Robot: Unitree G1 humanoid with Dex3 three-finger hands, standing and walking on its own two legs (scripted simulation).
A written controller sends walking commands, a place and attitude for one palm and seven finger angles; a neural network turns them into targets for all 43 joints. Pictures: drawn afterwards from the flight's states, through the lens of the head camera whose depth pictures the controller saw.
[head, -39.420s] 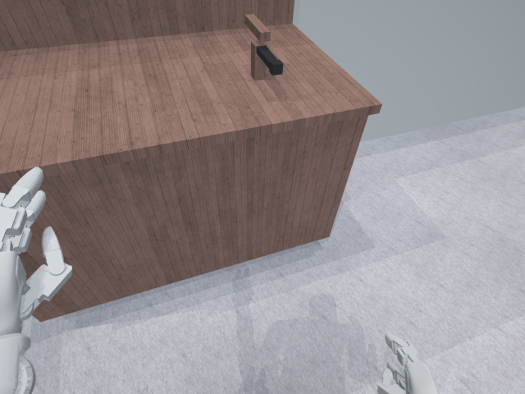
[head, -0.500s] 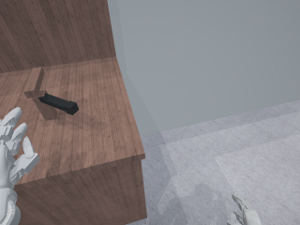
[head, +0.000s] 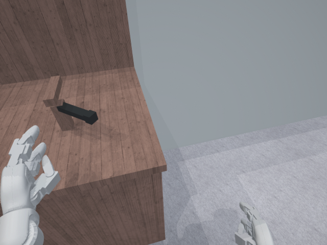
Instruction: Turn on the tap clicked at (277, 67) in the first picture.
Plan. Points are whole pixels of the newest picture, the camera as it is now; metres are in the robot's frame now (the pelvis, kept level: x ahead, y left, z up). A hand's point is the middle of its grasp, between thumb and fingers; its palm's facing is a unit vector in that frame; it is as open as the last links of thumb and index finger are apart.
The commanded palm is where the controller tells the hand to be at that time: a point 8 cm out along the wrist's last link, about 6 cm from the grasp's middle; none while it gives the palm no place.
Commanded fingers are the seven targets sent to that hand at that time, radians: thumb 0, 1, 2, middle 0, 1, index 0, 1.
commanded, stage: turn the palm inward beside the body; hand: left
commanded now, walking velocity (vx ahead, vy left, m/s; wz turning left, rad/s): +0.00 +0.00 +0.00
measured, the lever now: (90, 117) +0.41 +0.27 +0.11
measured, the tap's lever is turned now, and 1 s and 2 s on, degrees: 49 49 49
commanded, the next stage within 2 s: reach beside the lever's end, fingers flat in 0.78 s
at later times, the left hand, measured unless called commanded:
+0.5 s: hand (53, 180) +0.18 +0.24 +0.16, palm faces +0.53 -0.84 -0.08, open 7.4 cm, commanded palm +0.12 +0.27 +0.16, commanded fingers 0.00 0.90 0.90 -0.20 -0.30 -0.20 -0.30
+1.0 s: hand (59, 178) +0.19 +0.23 +0.15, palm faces +0.54 -0.84 -0.10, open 7.4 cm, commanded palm +0.14 +0.28 +0.16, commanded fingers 0.00 0.90 0.90 -0.20 -0.30 -0.20 -0.30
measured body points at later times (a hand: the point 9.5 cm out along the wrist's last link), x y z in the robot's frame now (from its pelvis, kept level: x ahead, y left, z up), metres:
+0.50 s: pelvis -0.01 +0.00 +0.00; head -0.05 -0.02 +0.45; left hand +0.14 +0.28 +0.16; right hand +0.21 -0.20 -0.06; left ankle +0.05 +0.11 -0.72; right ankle -0.03 -0.06 -0.72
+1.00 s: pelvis +0.00 -0.01 +0.01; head -0.04 -0.03 +0.45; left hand +0.15 +0.27 +0.16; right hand +0.21 -0.21 -0.07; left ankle +0.05 +0.11 -0.72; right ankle -0.03 -0.06 -0.72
